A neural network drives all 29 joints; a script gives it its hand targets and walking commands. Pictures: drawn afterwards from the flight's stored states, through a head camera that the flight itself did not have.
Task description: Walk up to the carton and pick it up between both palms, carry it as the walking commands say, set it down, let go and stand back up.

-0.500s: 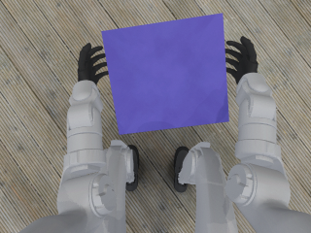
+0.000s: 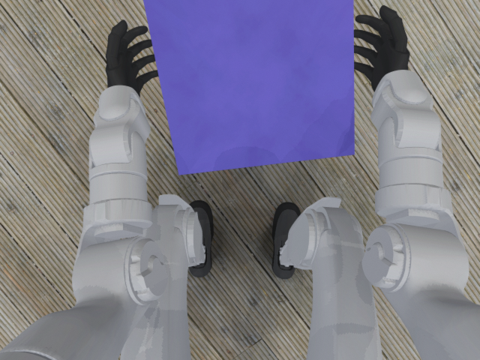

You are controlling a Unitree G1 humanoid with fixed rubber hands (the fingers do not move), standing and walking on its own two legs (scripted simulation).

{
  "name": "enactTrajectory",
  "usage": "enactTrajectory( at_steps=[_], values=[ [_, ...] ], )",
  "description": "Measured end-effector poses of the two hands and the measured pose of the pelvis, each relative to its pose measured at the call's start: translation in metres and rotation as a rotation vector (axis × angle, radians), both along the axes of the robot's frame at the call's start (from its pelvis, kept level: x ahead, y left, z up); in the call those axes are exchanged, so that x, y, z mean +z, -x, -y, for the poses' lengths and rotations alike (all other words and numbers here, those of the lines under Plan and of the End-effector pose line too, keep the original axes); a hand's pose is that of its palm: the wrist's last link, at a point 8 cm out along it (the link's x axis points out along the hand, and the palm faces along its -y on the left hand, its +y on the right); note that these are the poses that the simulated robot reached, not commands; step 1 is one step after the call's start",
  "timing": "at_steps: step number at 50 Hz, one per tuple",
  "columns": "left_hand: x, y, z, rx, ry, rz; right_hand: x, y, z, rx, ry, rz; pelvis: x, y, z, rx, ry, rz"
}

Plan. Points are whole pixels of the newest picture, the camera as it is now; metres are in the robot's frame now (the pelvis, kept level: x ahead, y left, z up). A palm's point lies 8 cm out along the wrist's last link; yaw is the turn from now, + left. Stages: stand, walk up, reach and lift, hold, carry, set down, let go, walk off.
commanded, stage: set down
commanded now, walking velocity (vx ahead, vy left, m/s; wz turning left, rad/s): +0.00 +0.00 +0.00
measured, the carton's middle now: (254, 82) +0.50 -0.01 -0.22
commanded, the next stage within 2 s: none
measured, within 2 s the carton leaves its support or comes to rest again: rests again in 1.84 s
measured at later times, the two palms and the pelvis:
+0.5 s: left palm (148, 82) +0.50 +0.18 -0.22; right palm (363, 74) +0.52 -0.19 -0.22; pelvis -0.01 +0.00 -0.06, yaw +0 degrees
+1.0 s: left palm (155, 76) +0.52 +0.18 -0.26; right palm (351, 80) +0.52 -0.19 -0.27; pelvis +0.00 +0.00 -0.09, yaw +1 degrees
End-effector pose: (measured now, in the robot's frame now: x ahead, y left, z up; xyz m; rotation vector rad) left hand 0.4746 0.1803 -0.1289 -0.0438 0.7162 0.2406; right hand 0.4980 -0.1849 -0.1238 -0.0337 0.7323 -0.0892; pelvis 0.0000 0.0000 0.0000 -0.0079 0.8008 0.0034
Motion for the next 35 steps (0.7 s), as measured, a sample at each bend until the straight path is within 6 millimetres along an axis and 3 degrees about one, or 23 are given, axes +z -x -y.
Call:
enactTrajectory(
  at_steps=[23,29,35],
  values=[
    [-0.085,-0.019,0.004,-0.008,-0.022,-0.018,-0.084,-0.020,0.004,0.027,0.024,-0.011,-0.052,0.006,-0.001,-0.006,-0.006,0.104],
    [-0.096,-0.040,0.002,-0.027,-0.046,-0.013,-0.107,-0.021,0.004,0.029,0.009,-0.010,-0.064,0.008,-0.001,-0.006,-0.006,0.141],
    [-0.111,-0.043,0.003,-0.031,-0.051,-0.044,-0.127,-0.018,0.005,0.040,0.005,-0.044,-0.073,0.005,0.000,-0.007,-0.009,0.164]
  ],
)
